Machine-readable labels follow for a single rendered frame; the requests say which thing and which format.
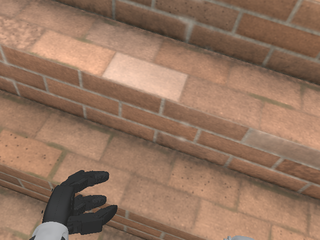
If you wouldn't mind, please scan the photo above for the robot left hand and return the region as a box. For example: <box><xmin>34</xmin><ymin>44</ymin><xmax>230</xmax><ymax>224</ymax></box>
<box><xmin>41</xmin><ymin>170</ymin><xmax>118</xmax><ymax>235</ymax></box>

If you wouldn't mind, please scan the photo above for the left robot forearm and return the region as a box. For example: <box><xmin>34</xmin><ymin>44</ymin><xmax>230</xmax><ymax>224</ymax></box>
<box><xmin>29</xmin><ymin>221</ymin><xmax>69</xmax><ymax>240</ymax></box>

